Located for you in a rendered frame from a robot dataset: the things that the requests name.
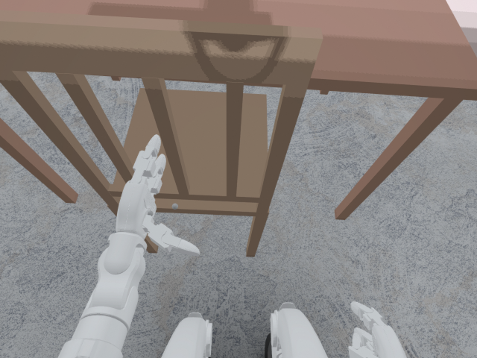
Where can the robot right shin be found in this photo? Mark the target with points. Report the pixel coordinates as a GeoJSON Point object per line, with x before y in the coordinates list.
{"type": "Point", "coordinates": [278, 354]}

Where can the left robot hand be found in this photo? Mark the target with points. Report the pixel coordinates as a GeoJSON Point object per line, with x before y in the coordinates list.
{"type": "Point", "coordinates": [137, 199]}

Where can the table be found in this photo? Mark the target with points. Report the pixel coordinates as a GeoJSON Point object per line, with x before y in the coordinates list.
{"type": "Point", "coordinates": [389, 47]}

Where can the right robot hand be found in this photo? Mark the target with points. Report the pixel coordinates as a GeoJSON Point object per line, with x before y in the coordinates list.
{"type": "Point", "coordinates": [383, 343]}

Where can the chair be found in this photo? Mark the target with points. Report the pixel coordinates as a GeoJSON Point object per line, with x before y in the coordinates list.
{"type": "Point", "coordinates": [215, 143]}

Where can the robot left forearm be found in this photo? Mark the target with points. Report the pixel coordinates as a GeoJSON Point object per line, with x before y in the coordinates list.
{"type": "Point", "coordinates": [107, 317]}

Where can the right robot thigh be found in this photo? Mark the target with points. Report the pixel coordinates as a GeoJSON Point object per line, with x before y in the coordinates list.
{"type": "Point", "coordinates": [292, 332]}

